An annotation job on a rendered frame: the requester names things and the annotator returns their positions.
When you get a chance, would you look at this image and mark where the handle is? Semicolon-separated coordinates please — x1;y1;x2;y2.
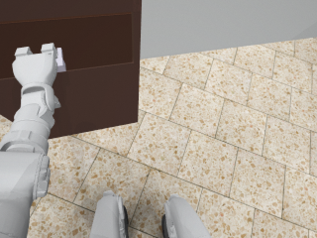
55;48;66;72

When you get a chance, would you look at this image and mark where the robot right thigh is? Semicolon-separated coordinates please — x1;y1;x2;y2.
163;197;212;238

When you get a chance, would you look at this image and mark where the robot left forearm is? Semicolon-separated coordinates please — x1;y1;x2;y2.
0;82;55;156

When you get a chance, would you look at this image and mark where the robot right shin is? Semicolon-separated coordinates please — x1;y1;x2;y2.
166;193;179;238

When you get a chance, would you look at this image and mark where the cabinet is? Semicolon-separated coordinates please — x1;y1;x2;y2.
0;0;142;139

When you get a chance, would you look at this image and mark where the drawer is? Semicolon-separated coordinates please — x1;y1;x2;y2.
0;12;133;79

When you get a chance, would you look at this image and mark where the robot left upper arm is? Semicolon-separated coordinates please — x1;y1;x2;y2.
0;151;51;238

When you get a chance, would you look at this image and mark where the robot left hand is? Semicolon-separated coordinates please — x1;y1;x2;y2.
12;43;61;108

